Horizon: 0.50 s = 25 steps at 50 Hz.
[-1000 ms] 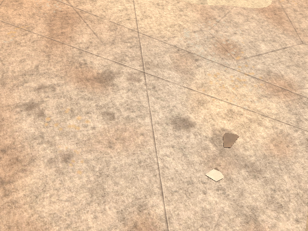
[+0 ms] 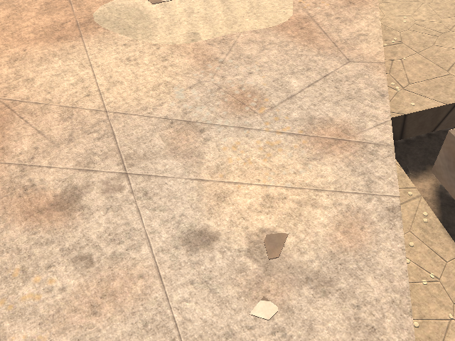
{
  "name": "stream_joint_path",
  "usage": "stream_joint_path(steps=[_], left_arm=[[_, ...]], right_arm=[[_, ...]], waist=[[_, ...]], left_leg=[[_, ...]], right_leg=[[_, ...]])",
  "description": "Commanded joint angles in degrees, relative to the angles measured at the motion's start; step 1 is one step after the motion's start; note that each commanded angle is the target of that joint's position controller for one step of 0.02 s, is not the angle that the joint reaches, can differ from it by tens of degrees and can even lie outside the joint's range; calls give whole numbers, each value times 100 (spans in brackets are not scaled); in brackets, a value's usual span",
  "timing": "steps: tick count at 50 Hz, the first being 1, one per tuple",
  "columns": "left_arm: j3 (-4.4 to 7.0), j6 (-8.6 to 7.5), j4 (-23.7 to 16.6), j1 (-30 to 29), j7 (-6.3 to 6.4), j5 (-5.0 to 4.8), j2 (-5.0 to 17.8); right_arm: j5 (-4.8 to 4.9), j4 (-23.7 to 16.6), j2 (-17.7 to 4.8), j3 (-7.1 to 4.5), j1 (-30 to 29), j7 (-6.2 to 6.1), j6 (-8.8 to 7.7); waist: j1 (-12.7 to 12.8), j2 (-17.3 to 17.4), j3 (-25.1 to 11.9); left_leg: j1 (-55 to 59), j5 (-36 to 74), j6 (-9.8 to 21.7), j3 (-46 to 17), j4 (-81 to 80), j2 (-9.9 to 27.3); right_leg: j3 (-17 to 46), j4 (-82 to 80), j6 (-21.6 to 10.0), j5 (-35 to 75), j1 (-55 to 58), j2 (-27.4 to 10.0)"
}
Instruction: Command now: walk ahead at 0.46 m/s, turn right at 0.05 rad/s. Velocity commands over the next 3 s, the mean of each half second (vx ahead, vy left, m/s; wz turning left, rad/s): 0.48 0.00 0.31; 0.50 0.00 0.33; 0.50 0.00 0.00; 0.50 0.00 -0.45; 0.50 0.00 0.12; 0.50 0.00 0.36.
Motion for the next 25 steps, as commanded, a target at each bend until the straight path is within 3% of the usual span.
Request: stream_joint_path(steps=[1,6,9,11,13,14,15,16,17,18,19,20,21,22,25], left_arm=[[292,-88,-217,-40,108,-3,1015],[317,-90,92,215,150,13,1069],[352,-16,206,258,183,5,1137],[386,48,188,147,267,23,1275],[400,152,135,34,339,78,1378],[402,155,53,-218,338,69,1460],[279,64,-134,17,313,245,1133],[97,-85,-145,545,189,167,613],[193,-290,-304,-187,77,-95,1133],[183,-397,-566,-787,26,-253,1193],[157,-462,-629,-1024,34,-148,1123],[199,-444,-645,-1004,72,9,1132],[202,-385,-652,-865,69,52,1090],[193,-326,-658,-734,78,67,1028],[82,-221,-779,-948,116,154,789]], right_arm=[[57,-373,-216,-13,-597,46,-55],[178,-589,-78,83,-1369,236,-94],[184,-719,-106,95,-1601,368,-166],[140,-692,-263,27,-1311,408,-181],[128,-478,-629,-138,-282,353,-139],[125,-329,-848,-248,628,270,-124],[54,-211,-1349,-368,1546,162,-52],[162,-172,-1286,-358,1668,175,-72],[172,-166,-1011,-314,1581,97,1],[146,-296,-856,-263,1172,34,32],[107,-385,-751,-209,772,22,35],[69,-472,-625,-168,501,0,13],[17,-556,-585,-146,358,-28,18],[35,-575,-562,-153,300,-53,24],[74,-517,-747,-197,372,-134,21]], waist=[[17,-666,192],[296,-675,629],[313,-653,684],[104,-857,306],[-392,-1061,-443],[-936,-940,-879],[-999,153,-1719],[-684,1124,-2602],[-1008,327,-2194],[-911,18,-1260],[-584,-585,-508],[-340,-635,-260],[-137,-403,-87],[-21,-226,-19],[-18,-80,133]], left_leg=[[-356,872,-50,118,-990,-44],[-148,1230,147,266,-2199,-200],[-134,755,361,366,-2617,-409],[359,217,572,602,-2602,-728],[1488,-183,829,804,-2579,-1113],[3048,323,1072,500,-2847,-984],[5426,779,1669,-1285,-2302,321],[7179,-639,2825,-4494,-3049,1569],[6784,-1668,2410,-4236,-3651,1261],[5851,-1901,2143,-3451,-3853,1088],[4660,-1361,1994,-2983,-4096,859],[3901,-756,1927,-2597,-4206,631],[3298,-364,1942,-2368,-4361,443],[2959,-105,1961,-2187,-4438,334],[2022,680,1840,-1473,-4450,22]], right_leg=[[576,-847,-346,2176,372,-1208],[153,-1064,-188,2019,680,-1360],[-58,-740,-176,3015,1254,-1551],[-199,-57,-68,5185,1613,-1588],[-328,1406,59,7015,1839,-1512],[-494,2692,200,6692,945,-1385],[-517,4790,441,3363,-1088,-913],[334,6789,868,-1869,-3268,255],[941,6935,632,-1446,-3853,-85],[847,6577,526,-1014,-4082,-389],[692,6011,495,-747,-3908,-584],[668,5523,541,-564,-3518,-758],[631,5359,606,-505,-3177,-838],[566,5097,688,-493,-3059,-905],[209,3894,942,-69,-2692,-888]])
Next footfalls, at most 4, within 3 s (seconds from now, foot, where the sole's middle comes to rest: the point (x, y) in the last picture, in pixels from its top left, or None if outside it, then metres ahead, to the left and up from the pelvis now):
0.28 left None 0.36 0.11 -0.79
0.72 right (279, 292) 0.65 -0.04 -0.79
1.24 left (179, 248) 0.81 0.29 -0.79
1.80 right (219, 167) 1.18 0.17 -0.79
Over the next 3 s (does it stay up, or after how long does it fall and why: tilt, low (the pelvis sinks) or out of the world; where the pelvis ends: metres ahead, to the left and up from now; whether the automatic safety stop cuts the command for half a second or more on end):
stays up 1.66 0.36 -0.01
